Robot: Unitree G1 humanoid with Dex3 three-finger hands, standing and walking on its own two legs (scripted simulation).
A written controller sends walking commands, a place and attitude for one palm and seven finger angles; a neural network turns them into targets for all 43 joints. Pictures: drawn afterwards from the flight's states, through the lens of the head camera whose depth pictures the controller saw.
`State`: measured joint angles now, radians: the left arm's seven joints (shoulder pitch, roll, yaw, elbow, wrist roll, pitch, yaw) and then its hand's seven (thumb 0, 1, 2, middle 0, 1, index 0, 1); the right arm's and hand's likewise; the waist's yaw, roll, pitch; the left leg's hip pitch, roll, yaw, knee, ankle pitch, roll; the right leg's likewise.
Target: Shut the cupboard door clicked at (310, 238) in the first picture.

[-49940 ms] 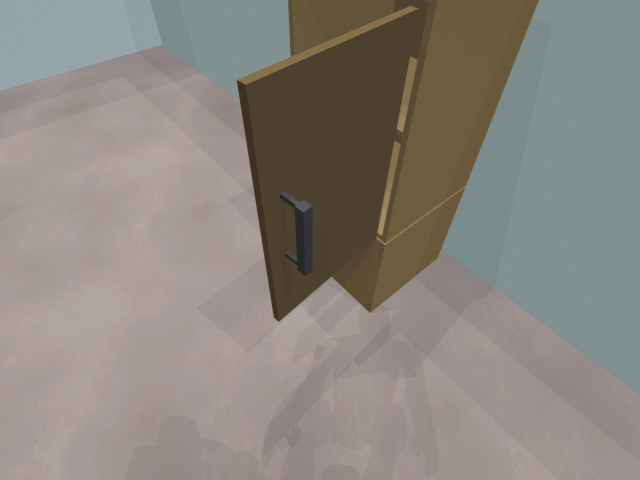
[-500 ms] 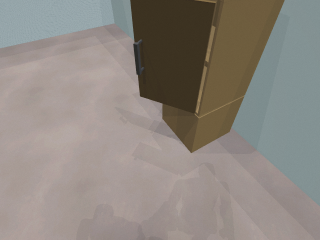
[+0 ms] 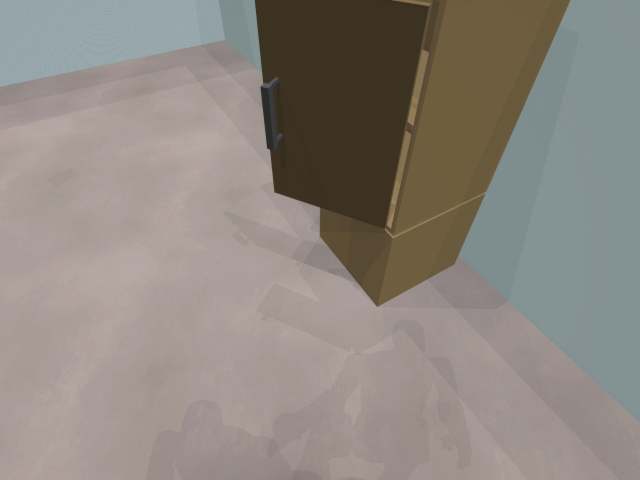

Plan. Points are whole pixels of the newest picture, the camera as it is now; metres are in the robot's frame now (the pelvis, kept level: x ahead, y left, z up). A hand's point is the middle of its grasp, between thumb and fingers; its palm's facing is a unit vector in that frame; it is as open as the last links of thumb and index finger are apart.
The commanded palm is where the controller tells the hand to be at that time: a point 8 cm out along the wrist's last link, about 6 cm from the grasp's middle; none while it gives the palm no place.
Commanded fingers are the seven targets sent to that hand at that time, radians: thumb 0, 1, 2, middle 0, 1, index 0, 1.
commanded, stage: look to check the result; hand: left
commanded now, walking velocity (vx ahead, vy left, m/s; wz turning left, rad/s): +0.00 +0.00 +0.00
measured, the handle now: (273, 114) +0.95 +0.17 -0.05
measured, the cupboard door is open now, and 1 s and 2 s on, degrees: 34 34 34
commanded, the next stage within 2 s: walk to a spot facing it in 0.38 s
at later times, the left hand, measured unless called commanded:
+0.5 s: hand out of the picture +0.09 +0.22 -0.16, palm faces +0.00 -0.95 -0.32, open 7.4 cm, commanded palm none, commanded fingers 0.00 0.90 0.90 -0.20 -0.30 -0.20 -0.30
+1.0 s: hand out of the picture +0.03 +0.23 -0.20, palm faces +0.23 -0.94 -0.24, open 7.4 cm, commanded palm none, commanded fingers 0.00 0.90 0.90 -0.20 -0.30 -0.20 -0.30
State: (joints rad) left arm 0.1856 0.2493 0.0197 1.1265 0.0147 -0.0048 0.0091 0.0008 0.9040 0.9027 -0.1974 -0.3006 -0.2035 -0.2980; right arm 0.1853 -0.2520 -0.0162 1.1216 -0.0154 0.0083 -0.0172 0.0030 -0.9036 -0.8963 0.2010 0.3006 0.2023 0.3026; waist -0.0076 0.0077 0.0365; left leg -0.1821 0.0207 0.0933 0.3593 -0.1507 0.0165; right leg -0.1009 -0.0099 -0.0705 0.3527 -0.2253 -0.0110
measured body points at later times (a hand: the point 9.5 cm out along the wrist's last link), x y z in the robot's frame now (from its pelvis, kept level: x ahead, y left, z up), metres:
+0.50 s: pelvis +0.03 -0.01 +0.00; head +0.03 -0.02 +0.45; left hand +0.09 +0.27 -0.13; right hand +0.10 -0.30 -0.14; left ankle +0.03 +0.11 -0.75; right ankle -0.02 -0.11 -0.75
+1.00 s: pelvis +0.02 +0.02 -0.03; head +0.08 +0.04 +0.42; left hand +0.01 +0.27 -0.18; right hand +0.11 -0.21 -0.17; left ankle +0.04 +0.12 -0.75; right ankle -0.02 -0.12 -0.69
